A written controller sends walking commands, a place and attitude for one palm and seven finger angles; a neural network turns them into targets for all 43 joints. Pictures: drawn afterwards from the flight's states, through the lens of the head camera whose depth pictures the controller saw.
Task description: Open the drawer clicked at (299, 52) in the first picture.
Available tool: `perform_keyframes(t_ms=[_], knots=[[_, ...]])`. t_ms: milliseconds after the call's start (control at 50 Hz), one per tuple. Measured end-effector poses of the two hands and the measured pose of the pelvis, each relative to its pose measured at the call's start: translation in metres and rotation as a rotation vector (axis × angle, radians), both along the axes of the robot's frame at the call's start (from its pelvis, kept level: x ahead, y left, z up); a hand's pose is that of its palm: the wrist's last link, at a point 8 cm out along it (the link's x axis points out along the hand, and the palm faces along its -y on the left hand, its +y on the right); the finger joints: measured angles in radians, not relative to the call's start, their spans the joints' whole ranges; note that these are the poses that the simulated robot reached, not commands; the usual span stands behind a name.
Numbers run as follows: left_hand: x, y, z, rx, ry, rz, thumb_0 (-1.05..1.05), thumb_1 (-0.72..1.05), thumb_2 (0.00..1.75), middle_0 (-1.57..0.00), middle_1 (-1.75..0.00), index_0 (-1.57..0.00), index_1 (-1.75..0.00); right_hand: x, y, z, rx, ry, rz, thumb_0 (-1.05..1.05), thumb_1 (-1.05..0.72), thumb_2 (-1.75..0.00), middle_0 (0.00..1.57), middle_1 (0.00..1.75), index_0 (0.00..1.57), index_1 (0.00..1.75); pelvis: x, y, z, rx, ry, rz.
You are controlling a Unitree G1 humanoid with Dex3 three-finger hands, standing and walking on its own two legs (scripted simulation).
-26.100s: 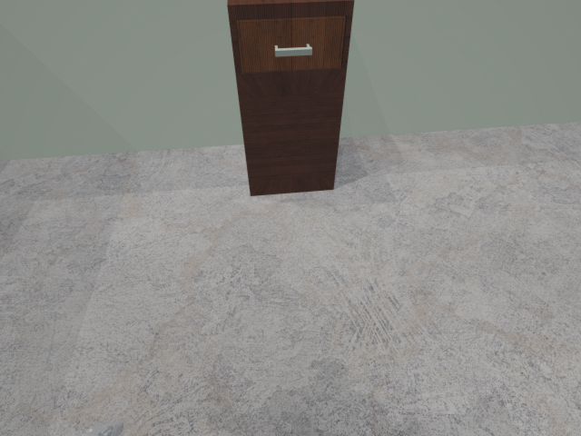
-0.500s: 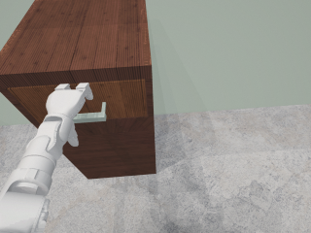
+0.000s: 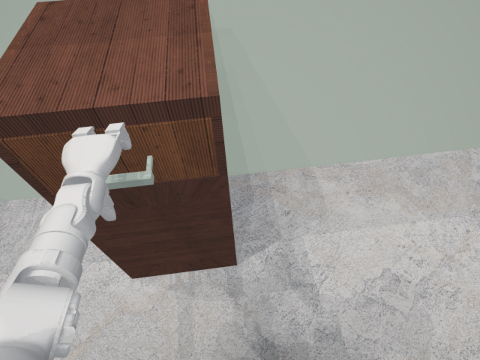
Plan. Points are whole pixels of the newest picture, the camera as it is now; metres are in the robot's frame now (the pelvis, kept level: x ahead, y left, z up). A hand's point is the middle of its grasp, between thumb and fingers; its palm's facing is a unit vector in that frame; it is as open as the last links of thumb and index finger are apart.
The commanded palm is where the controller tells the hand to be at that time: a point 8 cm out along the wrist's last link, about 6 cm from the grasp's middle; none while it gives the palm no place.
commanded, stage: lower the fingers behind the handle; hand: left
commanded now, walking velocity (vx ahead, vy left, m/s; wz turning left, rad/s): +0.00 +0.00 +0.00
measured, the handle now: (120, 172) +0.47 +0.26 -0.01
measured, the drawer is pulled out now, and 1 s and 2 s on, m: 0.00 0.00 0.00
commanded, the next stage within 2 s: lift the fingers back up to retry in 1.26 s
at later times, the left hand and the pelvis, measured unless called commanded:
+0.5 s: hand (104, 187) +0.43 +0.27 +0.00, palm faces -0.01 -0.01 -1.00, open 13.7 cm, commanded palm +0.41 +0.27 +0.05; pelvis +0.00 +0.00 -0.02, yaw +0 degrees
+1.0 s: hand (105, 188) +0.43 +0.27 +0.00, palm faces -0.01 +0.02 -1.00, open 13.7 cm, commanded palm +0.40 +0.27 +0.03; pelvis -0.01 +0.01 -0.03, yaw +0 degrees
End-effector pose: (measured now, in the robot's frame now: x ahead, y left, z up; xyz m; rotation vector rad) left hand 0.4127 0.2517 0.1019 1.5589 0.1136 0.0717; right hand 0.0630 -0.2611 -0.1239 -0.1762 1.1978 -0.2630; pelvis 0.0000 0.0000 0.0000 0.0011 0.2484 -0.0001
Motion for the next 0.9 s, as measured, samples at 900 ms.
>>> perform_keyframes(t_ms=[900], knots=[[-0.005,0.017,-0.046,0.031,-0.012,0.027,0.0,-0.49,0.3,-0.29,-1.26,-0.32,-1.25,-0.019,0.005,-0.018,-0.006,0.054,0.015,0.0,-0.91,-0.9,0.21,0.3,0.2,0.3,-0.009,0.01,-0.023,-0.016,0.088,0.005]])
